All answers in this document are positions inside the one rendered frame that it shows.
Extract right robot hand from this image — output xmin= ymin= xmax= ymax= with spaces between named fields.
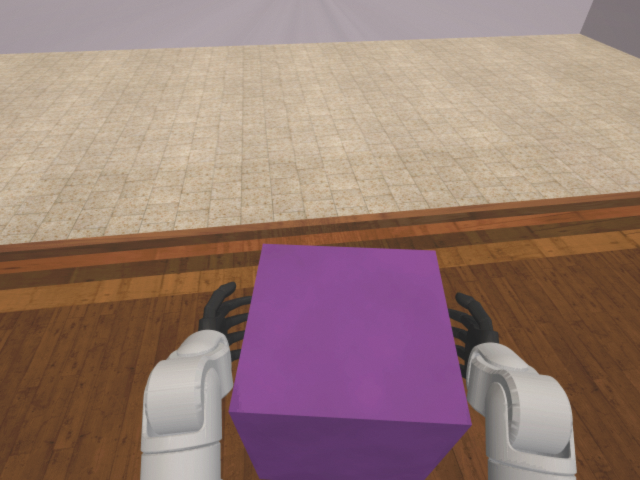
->
xmin=448 ymin=292 xmax=499 ymax=379

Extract right robot forearm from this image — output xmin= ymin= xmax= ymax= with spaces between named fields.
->
xmin=466 ymin=343 xmax=577 ymax=480

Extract carton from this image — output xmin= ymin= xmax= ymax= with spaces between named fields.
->
xmin=228 ymin=244 xmax=472 ymax=480

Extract left robot hand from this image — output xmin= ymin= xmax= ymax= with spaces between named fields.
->
xmin=198 ymin=282 xmax=252 ymax=362

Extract left robot forearm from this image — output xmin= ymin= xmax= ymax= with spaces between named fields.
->
xmin=140 ymin=330 xmax=233 ymax=480

